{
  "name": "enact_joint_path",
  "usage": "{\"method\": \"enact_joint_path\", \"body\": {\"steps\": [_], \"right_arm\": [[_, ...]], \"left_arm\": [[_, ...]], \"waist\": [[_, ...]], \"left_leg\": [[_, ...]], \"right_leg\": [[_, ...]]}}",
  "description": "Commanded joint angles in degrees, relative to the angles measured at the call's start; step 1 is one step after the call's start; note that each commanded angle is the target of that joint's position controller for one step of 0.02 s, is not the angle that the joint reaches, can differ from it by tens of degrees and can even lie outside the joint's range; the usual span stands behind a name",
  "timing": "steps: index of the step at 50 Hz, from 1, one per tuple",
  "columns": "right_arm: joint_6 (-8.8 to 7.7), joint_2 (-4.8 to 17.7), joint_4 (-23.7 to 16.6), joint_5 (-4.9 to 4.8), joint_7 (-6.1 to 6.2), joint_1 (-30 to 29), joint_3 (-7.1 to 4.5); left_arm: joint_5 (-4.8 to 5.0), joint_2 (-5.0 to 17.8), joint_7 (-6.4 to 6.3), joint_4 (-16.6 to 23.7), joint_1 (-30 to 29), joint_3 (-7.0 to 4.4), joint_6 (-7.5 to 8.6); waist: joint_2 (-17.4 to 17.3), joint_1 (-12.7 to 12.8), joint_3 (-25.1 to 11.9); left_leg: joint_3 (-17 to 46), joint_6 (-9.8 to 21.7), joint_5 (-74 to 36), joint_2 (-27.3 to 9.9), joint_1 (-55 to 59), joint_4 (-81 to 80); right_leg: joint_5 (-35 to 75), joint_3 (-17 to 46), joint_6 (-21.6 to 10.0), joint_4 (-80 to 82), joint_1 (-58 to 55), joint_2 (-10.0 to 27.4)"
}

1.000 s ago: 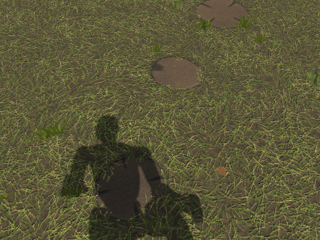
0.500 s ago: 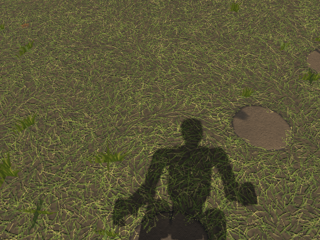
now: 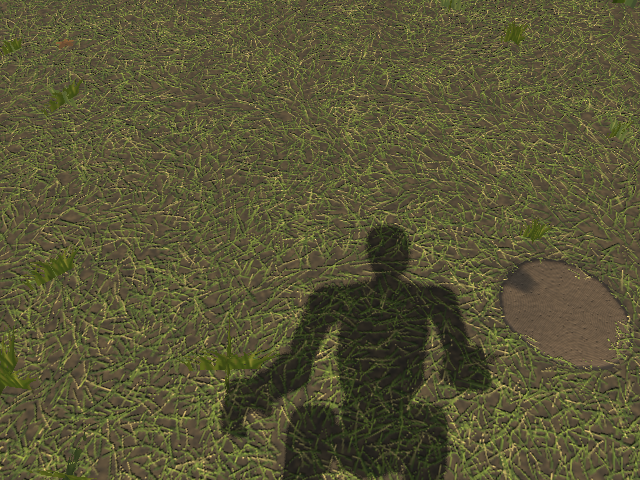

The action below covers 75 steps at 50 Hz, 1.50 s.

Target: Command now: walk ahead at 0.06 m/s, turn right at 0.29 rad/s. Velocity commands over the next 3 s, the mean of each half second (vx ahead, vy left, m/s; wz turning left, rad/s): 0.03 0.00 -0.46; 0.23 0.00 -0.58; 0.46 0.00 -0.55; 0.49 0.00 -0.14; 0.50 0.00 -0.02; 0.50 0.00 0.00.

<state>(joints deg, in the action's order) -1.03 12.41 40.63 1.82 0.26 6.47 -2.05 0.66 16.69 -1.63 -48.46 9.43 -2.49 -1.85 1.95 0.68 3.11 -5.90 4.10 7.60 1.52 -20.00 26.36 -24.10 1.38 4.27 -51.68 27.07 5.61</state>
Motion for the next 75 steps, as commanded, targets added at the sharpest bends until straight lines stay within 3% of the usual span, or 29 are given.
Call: {"method": "enact_joint_path", "body": {"steps": [1,7,9,10,11,12,15,21,29,32,33,34,35,36,37,40,45,50,53,55,57,58,59,60,62,64,66,72,75], "right_arm": [[0.13,11.14,-2.63,-0.48,1.70,-1.41,-3.65],[1.68,11.30,-0.88,-1.93,2.17,-3.40,-4.16],[2.33,9.97,0.74,-3.32,2.29,-1.47,-4.21],[2.35,6.99,-0.04,-1.58,2.02,0.10,-3.66],[2.00,7.44,-2.90,-0.93,2.36,-6.08,-3.66],[1.89,8.75,-3.10,-0.99,2.40,-8.22,-4.06],[2.20,10.37,-0.33,-1.24,3.12,-4.76,-5.04],[1.26,7.90,-0.34,-2.20,2.84,-6.17,-4.25],[-0.09,9.51,0.41,-2.69,1.19,-5.15,-4.26],[-1.15,9.66,1.73,-3.12,0.18,-0.73,-4.51],[-1.33,10.75,2.52,-3.01,0.22,1.44,-4.97],[-1.31,13.85,2.96,-2.02,0.60,5.60,-5.55],[-1.46,17.99,3.68,-0.38,0.34,8.35,-6.16],[-2.36,16.43,2.70,-0.14,0.21,5.54,-5.83],[-2.75,13.18,1.83,-1.09,0.62,2.62,-5.02],[-2.91,10.99,1.76,-2.09,1.80,2.86,-4.03],[-3.77,12.36,3.08,-1.57,1.52,8.55,-4.21],[-3.60,15.08,3.61,-2.47,0.58,10.01,-4.93],[-3.08,16.39,4.10,-3.49,0.03,10.97,-5.44],[-2.51,17.73,3.95,-3.93,-0.03,9.91,-5.75],[-2.62,14.39,3.31,-2.79,0.31,11.38,-4.32],[-3.72,6.43,-1.31,0.04,0.07,13.07,-1.66],[-5.73,10.09,-1.74,-1.93,-0.30,9.35,-1.96],[-6.66,14.10,-3.11,-4.31,-0.78,4.70,-3.04],[-7.49,13.19,-2.53,-2.28,-0.38,4.23,-2.65],[-6.40,13.26,-1.94,-1.55,-0.62,5.76,-3.04],[-5.29,11.86,-1.64,-0.90,-0.75,5.86,-2.72],[-5.37,7.48,-4.11,-1.21,-1.77,-6.58,-0.63],[-5.83,8.54,-5.40,-2.03,-2.48,-10.61,-0.80]], "left_arm": [[0.04,6.33,-0.40,3.28,1.34,-1.92,-0.65],[-0.05,4.87,1.29,3.56,3.55,-2.34,-0.65],[-0.81,6.82,1.84,2.62,7.29,-3.13,-0.45],[-1.04,13.39,0.94,3.65,7.51,-4.62,-0.24],[-2.18,16.17,1.12,5.23,6.53,-4.85,0.38],[-3.26,14.54,1.46,5.85,6.36,-4.53,1.69],[-0.09,10.36,0.60,7.21,0.06,-3.73,2.75],[0.18,10.48,-0.92,7.80,3.31,-4.03,1.56],[0.15,11.63,-0.36,10.30,-0.37,-4.67,0.08],[1.05,10.35,-0.57,11.31,-2.94,-4.10,-0.35],[0.81,8.77,-0.70,11.49,-2.55,-3.55,-0.26],[0.01,4.66,-0.46,11.42,-0.33,-2.34,-0.01],[0.63,5.27,-0.31,13.73,-0.22,-2.62,0.88],[0.52,8.99,-0.05,14.42,-1.78,-3.34,1.82],[0.54,11.48,0.22,13.50,-1.67,-4.21,2.00],[0.16,8.90,1.10,12.80,-1.83,-4.01,2.26],[0.76,4.87,2.34,15.87,-5.51,-2.56,3.33],[0.71,3.22,3.83,18.53,-8.74,-1.49,3.55],[0.91,4.04,4.51,19.68,-9.04,-1.63,3.28],[0.64,5.99,4.60,19.18,-4.03,-2.83,3.04],[1.15,12.32,3.47,13.91,15.25,-6.57,2.36],[1.54,20.29,2.67,14.06,16.96,-7.70,2.57],[1.08,16.54,3.12,16.15,17.80,-6.16,3.93],[0.40,12.55,3.45,15.26,15.66,-4.86,4.95],[0.07,9.66,3.26,15.74,9.17,-3.81,5.38],[-0.99,8.13,2.89,17.18,4.70,-3.09,5.47],[-0.43,8.43,2.34,16.49,4.64,-3.14,5.89],[0.32,9.15,0.86,12.41,10.02,-3.33,5.91],[0.69,9.46,1.00,10.01,13.39,-3.42,5.90]], "waist": [[-8.11,-0.67,-8.04],[-8.13,1.34,-7.95],[-4.58,2.72,-6.64],[11.20,-0.03,-5.83],[16.37,2.23,-3.78],[9.89,3.22,-5.77],[4.51,-0.47,-6.47],[4.95,0.68,-8.97],[7.84,1.01,-7.91],[7.18,-1.98,-8.64],[5.21,-2.79,-8.58],[-4.79,-2.76,-11.15],[-14.81,-2.07,-7.15],[-14.19,-1.76,-2.79],[-12.31,-1.28,-0.46],[-10.17,-2.33,0.04],[-8.77,-5.21,-0.27],[-8.47,-6.00,1.43],[-8.38,-5.32,2.32],[-8.65,-1.17,-0.85],[-2.86,8.00,-12.21],[16.56,4.01,-16.19],[11.21,6.76,-24.58],[7.13,6.98,-16.08],[1.00,2.50,-8.68],[2.41,-1.03,-6.40],[1.29,-1.90,-5.17],[1.92,2.53,-1.52],[2.28,4.18,-0.07]], "left_leg": [[12.34,10.83,0.11,-18.64,4.30,-12.58],[7.46,7.86,-5.61,-18.69,8.21,-7.10],[2.37,1.54,-0.59,-14.56,5.05,2.15],[-4.13,-4.80,12.59,-7.21,-6.61,18.20],[0.98,-7.45,30.54,1.15,-18.08,29.13],[7.39,-6.91,29.90,0.12,-18.99,36.96],[10.08,-6.93,18.25,-2.19,-19.75,37.44],[10.50,-9.03,11.88,-0.48,-16.45,26.75],[11.18,-8.77,12.88,1.24,-4.52,11.66],[9.22,-6.62,5.04,1.37,6.35,-2.73],[10.51,-5.13,3.25,-1.35,13.56,-6.15],[22.18,-0.82,10.43,-13.09,22.55,-8.80],[40.10,7.51,21.81,-22.60,22.38,-14.44],[43.45,10.80,30.05,-25.10,18.62,-16.34],[37.23,8.85,30.49,-21.96,17.11,-16.66],[24.44,4.60,20.23,-16.59,17.52,-17.42],[13.94,5.52,8.45,-16.26,19.50,-19.07],[5.54,4.69,1.88,-16.82,17.74,-18.40],[3.20,3.76,-1.31,-18.57,18.66,-16.46],[-0.39,2.22,-20.99,-18.36,18.49,-7.42],[-5.71,-2.08,-25.82,-13.58,4.92,20.73],[-3.87,-6.34,19.98,-3.79,-20.16,43.37],[10.72,-5.64,25.45,-1.21,-25.88,52.15],[11.12,-4.31,19.78,-3.93,-31.33,53.10],[10.78,-3.20,11.84,-8.06,-25.62,44.10],[11.04,-3.61,8.20,-9.09,-18.95,38.95],[9.75,-5.32,6.25,-8.20,-17.61,34.84],[7.26,-7.34,-15.35,-4.00,-11.95,9.98],[8.06,-5.85,-16.64,-3.43,-11.81,5.05]], "right_leg": [[1.41,-0.94,-0.74,-1.07,-3.65,0.58],[4.42,-5.35,-3.78,12.19,-9.15,-1.96],[15.42,-2.61,-7.55,26.45,-15.33,-2.70],[32.41,16.04,-13.04,31.24,-21.07,9.98],[41.12,28.18,-23.23,33.77,-20.59,17.52],[39.30,26.27,-24.06,34.02,-20.42,15.80],[38.06,17.17,-16.69,31.44,-22.48,9.27],[39.26,16.83,-16.50,30.05,-26.67,6.30],[34.60,24.26,-16.89,28.55,-20.21,4.63],[13.93,26.00,-14.32,27.78,-14.86,0.88],[4.50,24.50,-12.23,25.32,-9.26,-1.78],[-9.26,17.28,-9.04,12.22,-0.66,-7.18],[-13.30,9.21,-7.42,1.35,13.12,-13.31],[-8.92,9.41,-6.46,-6.53,17.51,-7.32],[-4.22,8.41,-5.61,-9.14,18.13,-5.50],[5.54,5.49,-2.79,-12.28,18.85,-3.12],[13.53,2.32,-1.00,-4.98,19.38,-1.10],[16.10,-1.58,-2.48,7.88,12.46,-0.48],[12.60,-4.10,-5.39,12.20,8.19,-1.38],[10.43,-7.40,-8.28,15.96,-1.62,-5.23],[13.14,-3.77,-12.61,18.84,-31.67,-7.40],[0.77,30.33,-22.28,26.40,-47.20,9.42],[-7.73,48.47,-26.39,36.21,-49.72,14.53],[-3.47,40.48,-23.77,36.75,-45.48,13.42],[8.67,27.61,-20.82,35.75,-30.62,8.66],[17.14,22.20,-20.31,38.18,-21.65,5.79],[23.54,18.86,-21.03,39.37,-17.59,4.80],[22.96,10.50,-16.75,39.97,-13.01,0.33],[21.08,12.86,-16.39,38.67,-17.29,2.78]]}}
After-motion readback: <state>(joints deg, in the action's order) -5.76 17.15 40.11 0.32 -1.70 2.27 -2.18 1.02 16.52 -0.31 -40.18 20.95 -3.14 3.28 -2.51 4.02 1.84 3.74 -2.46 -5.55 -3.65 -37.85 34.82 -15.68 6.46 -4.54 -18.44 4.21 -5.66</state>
